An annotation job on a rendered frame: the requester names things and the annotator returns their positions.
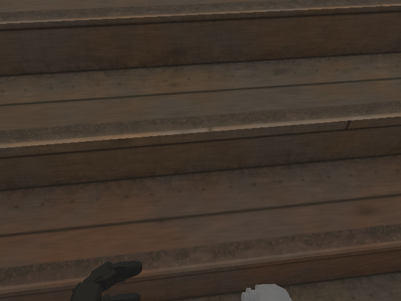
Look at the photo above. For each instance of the robot left hand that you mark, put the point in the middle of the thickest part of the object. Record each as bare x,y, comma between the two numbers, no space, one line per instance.
104,277

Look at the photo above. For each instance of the right robot thigh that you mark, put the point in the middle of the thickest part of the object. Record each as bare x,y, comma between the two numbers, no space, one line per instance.
266,292

